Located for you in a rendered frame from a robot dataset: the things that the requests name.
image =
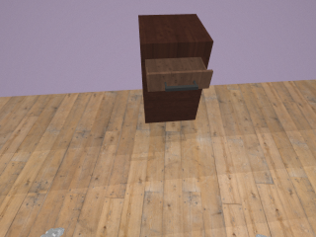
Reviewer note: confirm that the left robot hand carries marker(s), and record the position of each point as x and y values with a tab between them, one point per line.
56	232

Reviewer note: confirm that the drawer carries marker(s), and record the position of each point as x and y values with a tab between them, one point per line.
179	71

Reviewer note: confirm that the handle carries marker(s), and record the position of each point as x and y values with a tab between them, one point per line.
181	87

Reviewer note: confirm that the cabinet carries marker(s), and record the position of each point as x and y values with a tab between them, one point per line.
171	36

